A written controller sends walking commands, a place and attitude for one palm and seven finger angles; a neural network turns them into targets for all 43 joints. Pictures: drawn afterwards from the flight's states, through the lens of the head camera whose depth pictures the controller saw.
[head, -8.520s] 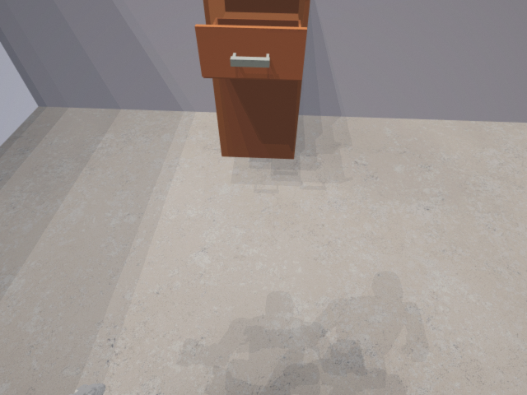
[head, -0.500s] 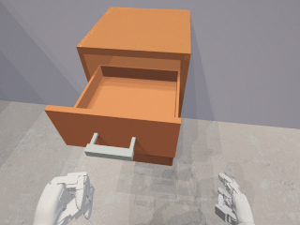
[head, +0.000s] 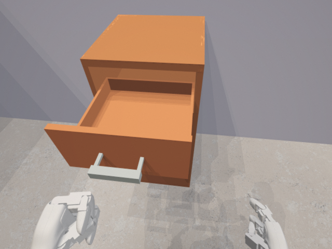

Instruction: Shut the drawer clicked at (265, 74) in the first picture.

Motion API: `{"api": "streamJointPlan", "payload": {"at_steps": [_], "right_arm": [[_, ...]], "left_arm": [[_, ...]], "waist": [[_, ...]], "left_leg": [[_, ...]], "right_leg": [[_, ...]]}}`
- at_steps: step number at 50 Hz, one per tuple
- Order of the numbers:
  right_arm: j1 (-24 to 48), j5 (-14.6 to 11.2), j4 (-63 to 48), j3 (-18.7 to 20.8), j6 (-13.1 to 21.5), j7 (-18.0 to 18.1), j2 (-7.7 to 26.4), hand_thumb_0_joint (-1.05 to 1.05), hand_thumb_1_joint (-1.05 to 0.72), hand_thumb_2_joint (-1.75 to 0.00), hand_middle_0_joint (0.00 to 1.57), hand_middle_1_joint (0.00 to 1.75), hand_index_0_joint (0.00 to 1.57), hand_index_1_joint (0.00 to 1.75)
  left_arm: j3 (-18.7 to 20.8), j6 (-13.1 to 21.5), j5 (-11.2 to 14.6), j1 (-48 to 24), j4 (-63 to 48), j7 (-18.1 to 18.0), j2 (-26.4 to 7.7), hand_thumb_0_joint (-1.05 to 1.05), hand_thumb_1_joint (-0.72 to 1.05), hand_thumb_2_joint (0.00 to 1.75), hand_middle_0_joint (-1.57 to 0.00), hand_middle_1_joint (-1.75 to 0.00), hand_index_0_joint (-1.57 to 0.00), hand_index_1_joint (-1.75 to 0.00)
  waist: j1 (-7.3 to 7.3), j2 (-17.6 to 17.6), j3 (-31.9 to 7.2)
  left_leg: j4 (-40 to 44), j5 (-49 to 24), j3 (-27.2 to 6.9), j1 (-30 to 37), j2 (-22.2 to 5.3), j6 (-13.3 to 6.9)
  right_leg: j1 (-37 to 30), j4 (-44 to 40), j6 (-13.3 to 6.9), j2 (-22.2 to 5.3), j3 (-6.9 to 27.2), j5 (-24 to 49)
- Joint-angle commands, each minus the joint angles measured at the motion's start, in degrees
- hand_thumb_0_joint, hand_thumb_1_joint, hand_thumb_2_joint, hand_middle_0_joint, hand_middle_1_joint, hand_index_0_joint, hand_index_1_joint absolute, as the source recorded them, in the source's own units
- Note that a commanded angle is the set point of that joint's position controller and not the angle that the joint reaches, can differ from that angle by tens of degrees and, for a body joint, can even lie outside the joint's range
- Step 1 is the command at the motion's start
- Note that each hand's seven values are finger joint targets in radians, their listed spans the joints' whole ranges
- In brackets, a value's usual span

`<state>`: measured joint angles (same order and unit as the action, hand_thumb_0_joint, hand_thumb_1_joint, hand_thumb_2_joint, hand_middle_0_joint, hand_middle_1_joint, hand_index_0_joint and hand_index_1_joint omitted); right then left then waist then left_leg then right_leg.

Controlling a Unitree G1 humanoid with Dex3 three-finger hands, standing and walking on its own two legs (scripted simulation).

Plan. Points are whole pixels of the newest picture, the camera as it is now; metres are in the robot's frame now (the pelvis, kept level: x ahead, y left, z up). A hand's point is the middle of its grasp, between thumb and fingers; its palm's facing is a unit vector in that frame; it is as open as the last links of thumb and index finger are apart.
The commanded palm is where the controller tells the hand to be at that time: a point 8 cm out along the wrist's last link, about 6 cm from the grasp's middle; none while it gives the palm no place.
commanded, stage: raise the hand and make a fist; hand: left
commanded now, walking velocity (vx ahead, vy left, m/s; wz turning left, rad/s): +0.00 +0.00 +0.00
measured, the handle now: (117, 166) +0.33 +0.15 +0.01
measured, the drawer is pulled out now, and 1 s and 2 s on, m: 0.30 0.30 0.29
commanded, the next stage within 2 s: bring the fist close to the handle in 0.02 s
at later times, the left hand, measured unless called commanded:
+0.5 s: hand (102, 219) +0.17 +0.14 +0.07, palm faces -0.08 -1.00 -0.04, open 3.3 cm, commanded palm +0.15 +0.20 +0.07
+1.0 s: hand (118, 207) +0.22 +0.12 +0.02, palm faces -0.09 -1.00 -0.03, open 3.3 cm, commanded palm +0.20 +0.19 +0.02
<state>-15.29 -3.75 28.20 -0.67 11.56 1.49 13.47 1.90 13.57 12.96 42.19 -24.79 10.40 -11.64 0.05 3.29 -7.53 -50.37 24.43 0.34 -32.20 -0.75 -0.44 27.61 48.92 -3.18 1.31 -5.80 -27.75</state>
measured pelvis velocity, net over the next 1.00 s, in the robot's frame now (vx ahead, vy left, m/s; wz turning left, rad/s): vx -0.01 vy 0.01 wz -0.01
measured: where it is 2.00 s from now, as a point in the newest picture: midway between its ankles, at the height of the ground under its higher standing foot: outside the picture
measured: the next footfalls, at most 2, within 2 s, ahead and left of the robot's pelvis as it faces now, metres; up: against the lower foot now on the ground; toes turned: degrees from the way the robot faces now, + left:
none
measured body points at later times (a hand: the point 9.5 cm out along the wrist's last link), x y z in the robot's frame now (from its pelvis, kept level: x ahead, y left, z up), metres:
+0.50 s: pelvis +0.00 +0.00 -0.01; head +0.02 -0.02 +0.44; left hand +0.17 +0.19 +0.08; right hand +0.18 -0.23 -0.07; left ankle +0.01 +0.12 -0.70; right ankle -0.03 -0.08 -0.70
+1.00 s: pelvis -0.01 +0.01 -0.03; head +0.05 +0.00 +0.41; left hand +0.22 +0.18 +0.03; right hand +0.17 -0.23 -0.11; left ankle +0.01 +0.12 -0.70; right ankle -0.03 -0.08 -0.70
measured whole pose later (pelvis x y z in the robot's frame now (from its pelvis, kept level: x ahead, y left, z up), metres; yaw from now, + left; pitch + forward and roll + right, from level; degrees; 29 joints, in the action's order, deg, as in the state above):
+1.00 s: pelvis -0.01 +0.01 -0.03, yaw -1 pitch +14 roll -1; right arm -13.7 -1.3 27.3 -1.1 7.1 0.2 13.6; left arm -2.0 21.4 8.8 24.7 -6.7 6.0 -9.2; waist 1.7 2.3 -8.5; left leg -61.9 28.3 1.0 -48.0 -0.9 -0.9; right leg 43.8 61.1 -3.1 0.9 -5.3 -31.9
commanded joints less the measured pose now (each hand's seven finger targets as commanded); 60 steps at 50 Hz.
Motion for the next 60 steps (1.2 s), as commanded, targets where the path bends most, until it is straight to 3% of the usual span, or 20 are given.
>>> {"api": "streamJointPlan", "payload": {"at_steps": [1, 4, 7, 10, 12, 14, 18, 22, 24, 25, 29, 32, 39, 46, 52, 55, 58, 60], "right_arm": [[6.43, 0.06, -10.22, 2.39, 4.46, 0.07, 4.78, 0.00, -0.90, -0.90, 0.20, 0.30, 0.20, 0.30], [7.04, -0.03, -9.77, 2.58, 4.38, 0.10, 4.81, 0.00, -0.90, -0.90, 0.20, 0.30, 0.20, 0.30], [6.89, 0.12, -10.06, 2.47, 4.20, 0.04, 4.82, 0.00, -0.90, -0.90, 0.20, 0.30, 0.20, 0.30], [6.90, 0.46, -9.55, 2.54, 3.57, 0.32, 5.32, 0.00, -0.90, -0.90, 0.20, 0.30, 0.20, 0.30], [6.65, 0.61, -9.70, 2.46, 3.22, 0.47, 5.45, 0.00, -0.90, -0.90, 0.20, 0.30, 0.20, 0.30], [6.54, 0.65, -9.42, 2.58, 3.07, 0.51, 5.48, 0.00, -0.90, -0.90, 0.20, 0.30, 0.20, 0.30], [6.40, 0.68, -9.68, 2.34, 3.08, 0.52, 5.74, 0.00, -0.90, -0.90, 0.20, 0.30, 0.20, 0.30], [6.07, 0.91, -9.51, 2.38, 2.78, 0.48, 6.00, 0.00, -0.90, -0.90, 0.20, 0.30, 0.20, 0.30], [6.24, 1.01, -9.10, 2.55, 2.15, 0.58, 6.32, 0.00, -0.90, -0.90, 0.20, 0.30, 0.20, 0.30], [6.19, 1.09, -9.69, 2.36, 2.00, 0.45, 6.17, 0.00, -0.90, -0.90, 0.20, 0.30, 0.20, 0.30], [5.82, 1.36, -9.44, 2.66, 1.34, 0.38, 6.26, 0.00, -0.90, -0.90, 0.20, 0.30, 0.20, 0.30], [5.34, 1.52, -9.83, 2.61, 1.25, -0.03, 6.26, 0.00, -0.90, -0.90, 0.20, 0.30, 0.20, 0.30], [4.80, 2.09, -9.71, 2.86, 0.08, -0.44, 6.74, 0.00, -0.90, -0.90, 0.20, 0.30, 0.20, 0.30], [4.21, 2.38, -10.08, 2.80, -0.83, -0.70, 6.77, 0.00, -0.90, -0.90, 0.20, 0.30, 0.20, 0.30], [3.89, 2.63, -10.09, 2.81, -2.26, -0.94, 6.80, 0.00, -0.90, -0.90, 0.20, 0.30, 0.20, 0.30], [4.06, 2.70, -9.67, 2.80, -3.11, -0.82, 7.05, 0.00, -0.90, -0.90, 0.20, 0.30, 0.20, 0.30], [4.00, 2.58, -10.33, 2.81, -3.06, -0.99, 6.83, 0.00, -0.90, -0.90, 0.20, 0.30, 0.20, 0.30], [3.81, 2.56, -10.25, 2.78, -3.35, -0.77, 6.93, 0.00, -0.90, -0.90, 0.20, 0.30, 0.20, 0.30]], "left_arm": [[2.73, 4.41, 1.19, 2.72, -12.40, 1.29, -3.77, 0.00, 0.90, 0.90, -1.40, -1.60, -1.40, -1.60], [4.00, 4.35, 1.05, 2.88, -11.93, 1.32, -4.98, 0.00, 0.90, 0.90, -1.40, -1.60, -1.40, -1.60], [1.85, 4.41, 1.02, 3.01, -11.36, 1.41, -2.84, 0.00, 0.90, 0.90, -1.40, -1.60, -1.40, -1.60], [2.82, 4.99, 0.72, -0.32, -8.22, 1.29, -3.83, 0.00, 0.90, 0.90, -1.40, -1.60, -1.40, -1.60], [2.75, 5.98, 0.73, -2.07, -7.27, 1.48, -3.59, 0.00, 0.90, 0.90, -1.40, -1.60, -1.40, -1.60], [4.36, 7.02, 0.65, -3.15, -7.53, 1.45, -5.35, 0.00, 0.90, 0.90, -1.40, -1.60, -1.40, -1.60], [2.64, 8.38, 1.09, -6.26, -5.78, 1.85, -3.74, 0.00, 0.90, 0.90, -1.40, -1.60, -1.40, -1.60], [1.31, 8.45, 0.62, -8.07, -2.59, 1.58, -2.94, 0.00, 0.90, 0.90, -1.40, -1.60, -1.40, -1.60], [3.06, 8.21, 0.10, -8.77, -0.22, 0.84, -4.43, 0.00, 0.90, 0.90, -1.40, -1.60, -1.40, -1.60], [1.55, 8.20, 0.05, -8.77, -0.32, 0.68, -2.93, 0.00, 0.90, 0.90, -1.40, -1.60, -1.40, -1.60], [3.10, 8.75, -0.66, -10.33, 0.99, -0.98, -4.21, 0.00, 0.90, 0.90, -1.40, -1.60, -1.40, -1.60], [0.78, 9.80, -0.85, -11.41, 0.13, -1.46, -2.44, 0.00, 0.90, 0.90, -1.40, -1.60, -1.40, -1.60], [-0.35, 11.27, -2.53, -14.28, 4.04, -2.91, -2.14, 0.00, 0.90, 0.90, -1.40, -1.60, -1.40, -1.60], [-1.65, 12.30, -3.45, -18.89, 5.22, -4.34, -1.29, 0.00, 0.90, 0.90, -1.40, -1.60, -1.40, -1.60], [-1.38, 12.01, -3.47, -20.57, 7.79, -4.57, -1.12, 0.00, 0.90, 0.90, -1.40, -1.60, -1.40, -1.60], [0.30, 12.12, -3.57, -22.77, 10.64, -4.64, -2.24, 0.00, 0.90, 0.90, -1.40, -1.60, -1.40, -1.60], [-0.23, 13.16, -2.78, -22.68, 7.96, -4.40, -1.96, 0.00, 0.90, 0.90, -1.40, -1.60, -1.40, -1.60], [0.50, 13.06, -2.66, -23.17, 7.68, -4.57, -2.92, 0.00, 0.90, 0.90, -1.40, -1.60, -1.40, -1.60]], "waist": [[-0.20, -3.74, -3.44], [-0.52, -4.08, -2.43], [0.08, -4.98, -1.13], [0.75, -6.62, 0.42], [0.92, -6.63, -0.29], [0.59, -4.13, -2.99], [1.07, -2.90, -3.43], [1.55, -3.57, -3.56], [1.23, -5.16, -3.31], [1.08, -3.74, -3.47], [0.88, -4.10, -5.84], [1.21, -2.12, -7.32], [1.94, -4.27, -7.43], [2.16, -2.40, -11.19], [2.27, -3.80, -13.53], [2.57, -4.32, -12.02], [1.81, -1.97, -15.27], [2.12, -2.97, -15.85]], "left_leg": [[5.63, -14.50, -1.51, 5.12, 0.66, -2.15], [5.84, -14.60, -1.57, 4.91, 0.74, -2.18], [5.82, -13.67, -1.47, 4.51, 0.81, -2.15], [5.02, -10.82, -1.56, 2.38, 0.98, -2.01], [4.43, -10.27, -1.58, 1.95, 1.11, -2.01], [3.79, -11.20, -1.39, 2.54, 1.09, -2.00], [3.20, -10.92, -1.52, 2.07, 1.01, -1.87], [2.79, -10.55, -1.74, 1.16, 0.94, -1.87], [2.58, -10.40, -1.85, -0.15, 0.87, -1.87], [2.77, -9.84, -1.69, -0.30, 1.03, -1.81], [1.91, -11.17, -1.57, -0.76, 0.88, -1.74], [1.42, -12.76, -1.58, -0.25, 0.79, -1.61], [-1.17, -11.03, -1.86, -4.29, 0.57, -1.57], [-3.75, -11.40, -1.97, -5.56, 0.31, -1.44], [-5.85, -12.65, -1.77, -7.71, 0.41, -1.46], [-7.13, -11.22, -1.54, -10.21, 0.37, -1.44], [-7.00, -12.02, -1.54, -8.67, 0.47, -1.45], [-7.21, -12.07, -1.37, -9.07, 0.44, -1.59]], "right_leg": [[-1.54, -9.58, 3.74, -2.24, 4.89, 21.24], [-1.68, -9.69, 3.53, -2.02, 4.80, 21.27], [-0.40, -9.65, 3.73, -1.94, 4.53, 20.15], [1.22, -10.37, 3.85, -2.14, 5.76, 15.86], [1.60, -10.32, 3.94, -2.33, 6.50, 14.83], [0.97, -9.54, 3.71, -2.27, 6.68, 15.79], [2.31, -8.67, 3.45, -2.22, 6.46, 14.85], [3.59, -7.75, 3.26, -1.95, 5.90, 14.05], [3.60, -7.55, 3.13, -1.80, 5.98, 13.26], [3.97, -7.19, 2.98, -1.80, 5.84, 12.17], [3.81, -5.53, 2.85, -1.56, 5.51, 14.13], [5.07, -3.30, 2.52, -1.19, 4.18, 16.16], [8.86, -0.58, 2.36, -0.78, 4.27, 13.89], [11.38, 2.60, 2.07, -0.68, 4.16, 13.99], [11.16, 4.12, 2.31, -0.78, 4.83, 17.16], [12.53, 4.41, 2.35, -0.82, 5.43, 15.90], [11.48, 4.78, 2.12, -0.90, 5.33, 16.34], [10.37, 4.28, 2.41, -1.01, 6.01, 17.08]]}}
